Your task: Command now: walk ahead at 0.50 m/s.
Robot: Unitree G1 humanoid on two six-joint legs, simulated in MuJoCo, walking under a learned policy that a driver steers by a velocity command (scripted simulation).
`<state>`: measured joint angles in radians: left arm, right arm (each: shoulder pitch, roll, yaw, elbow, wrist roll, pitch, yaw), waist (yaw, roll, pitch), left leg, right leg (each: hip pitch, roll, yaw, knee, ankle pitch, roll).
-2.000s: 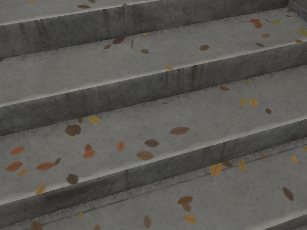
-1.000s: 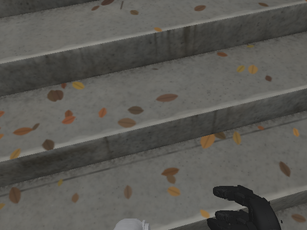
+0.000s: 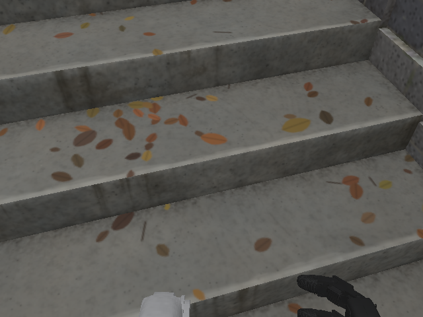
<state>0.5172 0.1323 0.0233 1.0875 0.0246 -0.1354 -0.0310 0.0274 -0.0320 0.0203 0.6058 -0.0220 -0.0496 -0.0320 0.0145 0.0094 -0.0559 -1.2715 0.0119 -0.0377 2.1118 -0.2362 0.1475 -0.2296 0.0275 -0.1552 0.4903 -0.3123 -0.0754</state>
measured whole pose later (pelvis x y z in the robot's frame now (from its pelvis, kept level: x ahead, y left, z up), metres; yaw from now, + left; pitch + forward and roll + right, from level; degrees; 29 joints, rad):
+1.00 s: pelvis +0.60 +0.10 +0.30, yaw +27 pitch +6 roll -3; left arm 0.48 0.12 -0.03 1.19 0.13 -0.06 -0.02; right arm 0.05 -0.18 0.02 0.91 0.00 -0.05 0.11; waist 0.03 0.05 -0.14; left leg -1.36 0.04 -0.10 2.09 -0.15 0.27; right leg -0.21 -0.01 -0.28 0.46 -0.34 -0.03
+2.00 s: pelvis +0.98 +0.30 +0.56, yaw +40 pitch +4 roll +0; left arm 0.25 0.19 0.02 0.89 0.03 -0.10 0.00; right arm 0.13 -0.29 -0.05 0.86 -0.05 -0.07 -0.01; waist 0.06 0.03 -0.10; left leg -0.77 0.01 -0.21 1.42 -0.13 -0.06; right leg -0.63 0.12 -0.04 0.80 -0.24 -0.12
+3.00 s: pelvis +0.85 +0.41 +0.46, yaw +10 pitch +5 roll +0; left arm 0.19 0.31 0.06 0.80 0.01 -0.06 -0.01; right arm 0.10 -0.17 0.04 0.61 -0.03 -0.06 0.08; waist 0.00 -0.03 -0.08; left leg -0.23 0.05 0.22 0.43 -0.28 0.04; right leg -0.77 0.03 0.16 1.49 -0.14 0.13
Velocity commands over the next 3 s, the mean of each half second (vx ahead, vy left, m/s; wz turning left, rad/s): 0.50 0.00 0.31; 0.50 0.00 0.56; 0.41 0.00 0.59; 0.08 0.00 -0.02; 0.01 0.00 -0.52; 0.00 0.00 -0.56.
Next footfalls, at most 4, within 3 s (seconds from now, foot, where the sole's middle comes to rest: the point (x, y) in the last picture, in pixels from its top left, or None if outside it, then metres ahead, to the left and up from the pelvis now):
0.18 left None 0.26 0.14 -0.62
0.66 right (230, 242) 0.63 -0.01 -0.47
1.20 left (96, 154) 0.80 0.36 -0.32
1.72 right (112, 45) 1.11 0.35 -0.17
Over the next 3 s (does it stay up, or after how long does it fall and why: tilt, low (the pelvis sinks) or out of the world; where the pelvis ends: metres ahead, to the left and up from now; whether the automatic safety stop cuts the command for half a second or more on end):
stays up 0.85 0.41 0.46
